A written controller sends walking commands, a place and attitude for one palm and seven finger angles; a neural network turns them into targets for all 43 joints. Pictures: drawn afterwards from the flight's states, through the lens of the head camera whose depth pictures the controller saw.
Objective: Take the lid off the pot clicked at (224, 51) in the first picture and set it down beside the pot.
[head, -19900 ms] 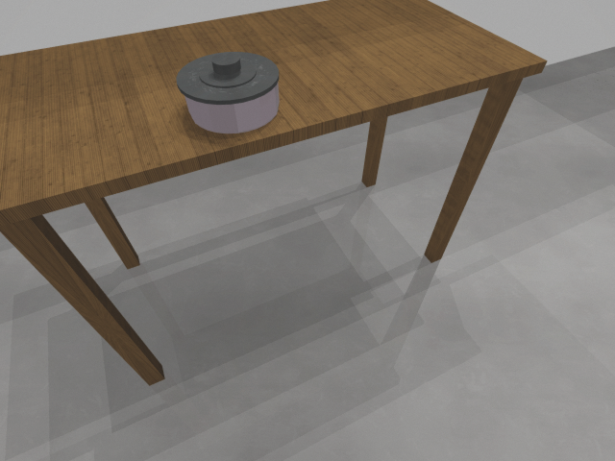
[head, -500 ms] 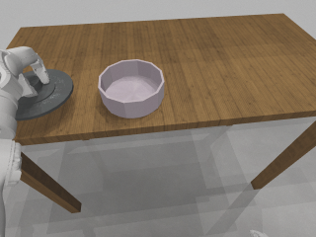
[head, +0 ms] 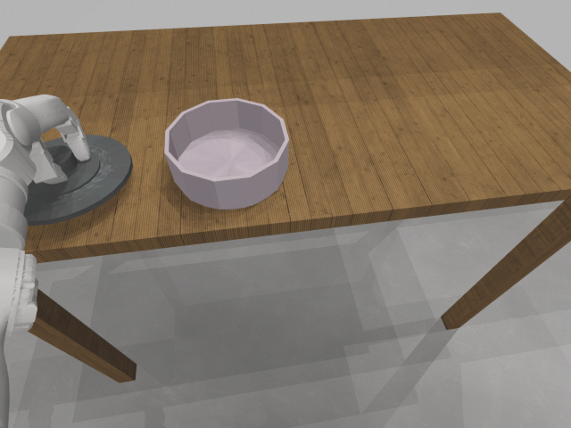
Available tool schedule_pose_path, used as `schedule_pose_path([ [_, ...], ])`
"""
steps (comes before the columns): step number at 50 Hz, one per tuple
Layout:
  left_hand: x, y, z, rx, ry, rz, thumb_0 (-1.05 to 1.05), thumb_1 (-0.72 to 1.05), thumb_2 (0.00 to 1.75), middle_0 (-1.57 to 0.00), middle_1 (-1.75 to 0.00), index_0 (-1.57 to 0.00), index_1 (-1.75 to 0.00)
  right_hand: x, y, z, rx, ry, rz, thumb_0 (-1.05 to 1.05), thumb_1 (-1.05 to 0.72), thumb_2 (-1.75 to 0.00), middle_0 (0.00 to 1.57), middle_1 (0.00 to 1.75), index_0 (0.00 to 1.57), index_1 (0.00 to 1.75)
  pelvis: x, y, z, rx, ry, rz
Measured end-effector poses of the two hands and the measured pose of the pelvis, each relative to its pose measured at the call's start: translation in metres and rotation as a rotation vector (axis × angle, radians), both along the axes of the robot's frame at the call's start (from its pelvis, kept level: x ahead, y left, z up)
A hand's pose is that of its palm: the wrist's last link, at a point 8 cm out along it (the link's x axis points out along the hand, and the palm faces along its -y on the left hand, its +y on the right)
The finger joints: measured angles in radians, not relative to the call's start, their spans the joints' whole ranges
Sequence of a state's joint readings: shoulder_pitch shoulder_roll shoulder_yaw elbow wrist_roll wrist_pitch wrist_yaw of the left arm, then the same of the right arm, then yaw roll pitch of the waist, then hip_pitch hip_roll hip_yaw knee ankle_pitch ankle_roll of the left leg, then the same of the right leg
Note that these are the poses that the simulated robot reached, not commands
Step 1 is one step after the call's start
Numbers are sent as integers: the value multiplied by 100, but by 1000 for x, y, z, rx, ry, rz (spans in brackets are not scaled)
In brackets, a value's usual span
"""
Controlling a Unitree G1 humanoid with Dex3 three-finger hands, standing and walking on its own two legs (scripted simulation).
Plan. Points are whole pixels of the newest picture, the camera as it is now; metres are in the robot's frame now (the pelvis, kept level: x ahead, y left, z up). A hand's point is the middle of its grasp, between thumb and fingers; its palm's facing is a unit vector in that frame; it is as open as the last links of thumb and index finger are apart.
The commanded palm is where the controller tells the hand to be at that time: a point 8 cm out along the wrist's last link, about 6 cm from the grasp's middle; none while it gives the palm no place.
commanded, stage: lower the lid onto the table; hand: left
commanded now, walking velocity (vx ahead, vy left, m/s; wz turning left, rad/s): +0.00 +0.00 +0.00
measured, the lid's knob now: (54, 161) +0.47 +0.32 +0.11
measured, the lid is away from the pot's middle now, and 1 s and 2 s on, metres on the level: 0.25 0.24 0.24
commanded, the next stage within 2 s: open the fingers wide in 0.26 s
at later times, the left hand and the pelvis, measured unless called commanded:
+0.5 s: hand (56, 165) +0.45 +0.30 +0.12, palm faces -0.40 -0.09 -0.91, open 7.5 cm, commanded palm +0.46 +0.30 +0.18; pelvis +0.00 +0.00 -0.01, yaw -1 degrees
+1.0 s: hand (58, 162) +0.45 +0.30 +0.13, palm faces -0.39 -0.08 -0.92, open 8.4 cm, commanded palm +0.46 +0.30 +0.18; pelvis +0.00 +0.00 +0.00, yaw +0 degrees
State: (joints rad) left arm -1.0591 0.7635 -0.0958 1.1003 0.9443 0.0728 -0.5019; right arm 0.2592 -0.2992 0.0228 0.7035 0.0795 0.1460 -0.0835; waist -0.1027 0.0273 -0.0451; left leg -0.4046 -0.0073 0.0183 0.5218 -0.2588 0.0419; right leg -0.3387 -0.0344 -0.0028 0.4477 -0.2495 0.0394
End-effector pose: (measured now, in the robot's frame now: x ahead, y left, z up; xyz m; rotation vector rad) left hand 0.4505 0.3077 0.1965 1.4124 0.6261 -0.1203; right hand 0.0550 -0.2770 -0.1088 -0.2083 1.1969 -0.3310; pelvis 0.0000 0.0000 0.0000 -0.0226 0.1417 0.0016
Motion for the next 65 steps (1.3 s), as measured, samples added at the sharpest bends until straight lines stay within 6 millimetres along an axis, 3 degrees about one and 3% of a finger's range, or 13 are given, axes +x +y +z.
schedule_pose_path([
  [11, 5, 0, -7, -4, 7, -7, 4, 17, 87, -54, -92, -69, -98, -8, 2, -4, 11, 28, -27, 1, -90, -90, 20, 30, 20, 30, 1, 1, -2, -2, 15, -8],
  [19, 3, 0, -11, 8, 4, -14, 4, 17, 85, -54, -94, -70, -99, -7, 3, -6, 19, 34, -26, 1, -90, -90, 20, 30, 20, 30, -1, 2, -4, -4, 20, -7],
  [26, 2, -4, -15, 49, -68, -124, 4, 18, 87, -53, -91, -69, -100, -8, 4, -8, 13, 53, -31, 1, -90, -90, 20, 30, 20, 30, -3, 2, -6, -5, 34, -12],
  [36, 0, -4, -15, 50, -78, -102, 3, 19, 88, -52, -89, -68, -97, -7, 7, -10, 25, 54, -24, 1, -90, -90, 20, 30, 20, 30, -2, 1, -5, -5, 33, -8],
  [49, 5, -6, -14, 61, -71, -102, 1, 15, 90, -54, -83, -62, -86, -5, 2, -8, 15, 61, -28, 1, -90, -90, 20, 30, 20, 30, 1, 0, -4, -3, 33, -8],
  [65, 9, -13, -14, 43, -89, -104, 0, -7, 89, -49, -67, -50, -67, 5, 2, -10, 31, 46, -27, 1, -90, -90, 20, 30, 20, 30, 7, -3, -3, 0, 32, -14],
])
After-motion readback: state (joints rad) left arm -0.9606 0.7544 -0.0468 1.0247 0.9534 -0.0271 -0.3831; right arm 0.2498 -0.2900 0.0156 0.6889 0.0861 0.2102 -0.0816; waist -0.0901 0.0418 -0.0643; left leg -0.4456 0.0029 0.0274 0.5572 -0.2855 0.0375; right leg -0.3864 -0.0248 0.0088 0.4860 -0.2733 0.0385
